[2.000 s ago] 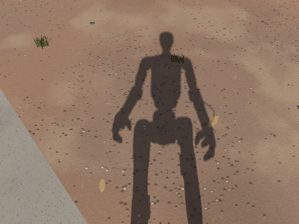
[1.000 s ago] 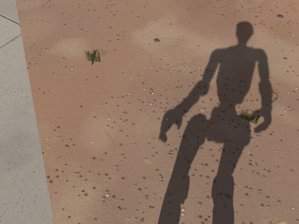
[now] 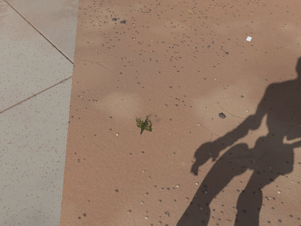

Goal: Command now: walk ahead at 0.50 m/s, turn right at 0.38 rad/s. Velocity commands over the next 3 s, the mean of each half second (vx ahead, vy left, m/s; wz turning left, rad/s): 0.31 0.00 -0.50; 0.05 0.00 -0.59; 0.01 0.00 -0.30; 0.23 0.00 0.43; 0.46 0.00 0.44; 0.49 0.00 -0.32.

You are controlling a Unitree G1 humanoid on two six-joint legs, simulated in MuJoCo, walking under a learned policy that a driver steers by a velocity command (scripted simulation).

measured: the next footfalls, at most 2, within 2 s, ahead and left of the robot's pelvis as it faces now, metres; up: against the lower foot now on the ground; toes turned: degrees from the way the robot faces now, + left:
right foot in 0.34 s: +0.31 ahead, -0.16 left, +0.00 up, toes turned -14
left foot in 0.84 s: +0.38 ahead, +0.05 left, +0.00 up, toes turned -35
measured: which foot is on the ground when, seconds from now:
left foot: down 0.00-0.36, up 0.38-0.82, down 0.84-1.00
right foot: up 0.00-0.32, down 0.34-0.86, up 0.88-1.00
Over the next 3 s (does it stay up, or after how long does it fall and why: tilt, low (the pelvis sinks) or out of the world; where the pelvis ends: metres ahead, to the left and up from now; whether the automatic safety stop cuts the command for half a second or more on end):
stays up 0.85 -0.20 0.00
